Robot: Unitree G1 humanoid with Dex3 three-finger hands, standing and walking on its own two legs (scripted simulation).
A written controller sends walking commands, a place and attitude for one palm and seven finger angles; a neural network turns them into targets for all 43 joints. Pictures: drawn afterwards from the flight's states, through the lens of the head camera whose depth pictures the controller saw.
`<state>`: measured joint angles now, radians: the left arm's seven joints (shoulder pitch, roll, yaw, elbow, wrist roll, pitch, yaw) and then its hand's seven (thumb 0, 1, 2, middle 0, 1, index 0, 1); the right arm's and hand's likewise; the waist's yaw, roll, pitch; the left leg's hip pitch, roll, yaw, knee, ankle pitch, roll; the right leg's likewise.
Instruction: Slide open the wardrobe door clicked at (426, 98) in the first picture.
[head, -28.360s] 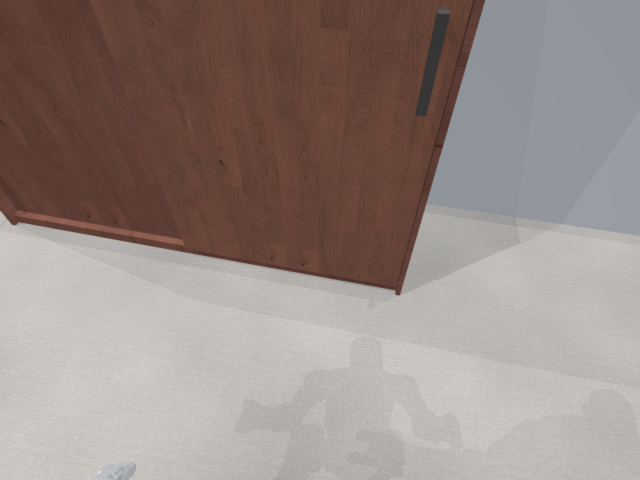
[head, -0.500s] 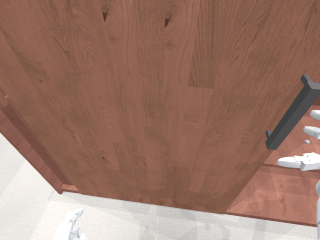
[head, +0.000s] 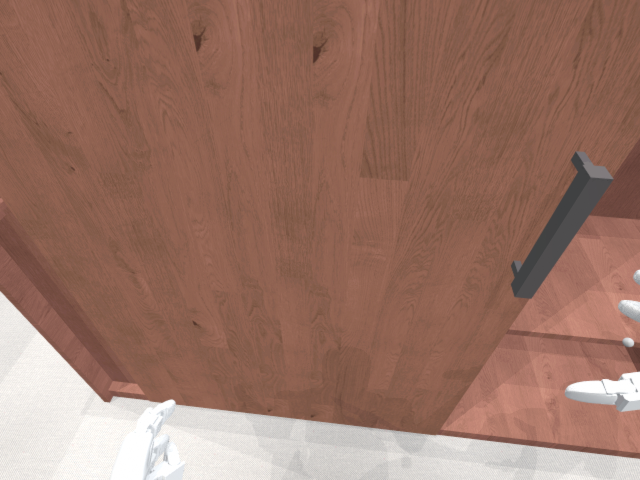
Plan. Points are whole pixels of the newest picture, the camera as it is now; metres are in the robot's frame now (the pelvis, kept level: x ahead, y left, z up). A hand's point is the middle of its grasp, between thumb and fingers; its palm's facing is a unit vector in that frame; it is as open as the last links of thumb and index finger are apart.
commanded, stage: slip the hand off the handle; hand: right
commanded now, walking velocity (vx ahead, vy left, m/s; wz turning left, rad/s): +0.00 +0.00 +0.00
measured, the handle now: (548, 230) +0.39 -0.29 +0.14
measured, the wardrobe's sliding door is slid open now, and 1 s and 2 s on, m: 0.68 0.68 0.68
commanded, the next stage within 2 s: draw the hand back to the body in 0.26 s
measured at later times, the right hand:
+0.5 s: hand out of the picture +0.20 -0.30 +0.12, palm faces +0.35 +0.93 -0.13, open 14.7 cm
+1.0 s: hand out of the picture +0.19 -0.30 +0.14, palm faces +0.39 +0.88 -0.27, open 14.1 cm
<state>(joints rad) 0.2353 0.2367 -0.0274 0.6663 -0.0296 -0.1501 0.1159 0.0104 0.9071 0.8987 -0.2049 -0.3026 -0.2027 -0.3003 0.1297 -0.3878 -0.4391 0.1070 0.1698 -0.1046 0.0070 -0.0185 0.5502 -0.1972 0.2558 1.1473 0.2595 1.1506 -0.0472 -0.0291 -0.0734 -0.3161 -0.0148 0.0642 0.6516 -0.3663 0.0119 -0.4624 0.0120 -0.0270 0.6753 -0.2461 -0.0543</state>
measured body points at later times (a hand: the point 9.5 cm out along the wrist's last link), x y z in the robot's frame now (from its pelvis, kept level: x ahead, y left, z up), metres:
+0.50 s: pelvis -0.01 +0.01 +0.00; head -0.03 +0.01 +0.45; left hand +0.18 +0.24 -0.07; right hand +0.18 -0.35 +0.13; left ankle -0.01 +0.11 -0.72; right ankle +0.07 -0.08 -0.72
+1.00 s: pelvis -0.01 +0.00 +0.01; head -0.04 +0.00 +0.46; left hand +0.19 +0.22 -0.04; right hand +0.17 -0.35 +0.15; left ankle -0.01 +0.11 -0.72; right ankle +0.07 -0.08 -0.72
